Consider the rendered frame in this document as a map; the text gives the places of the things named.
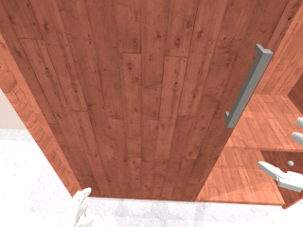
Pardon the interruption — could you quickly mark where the left robot hand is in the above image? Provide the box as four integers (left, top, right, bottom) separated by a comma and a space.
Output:
58, 187, 94, 227

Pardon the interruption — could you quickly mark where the right robot hand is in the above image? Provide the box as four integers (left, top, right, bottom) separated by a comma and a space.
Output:
258, 117, 303, 193

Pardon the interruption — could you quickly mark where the handle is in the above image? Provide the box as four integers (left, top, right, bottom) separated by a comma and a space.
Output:
224, 44, 274, 128

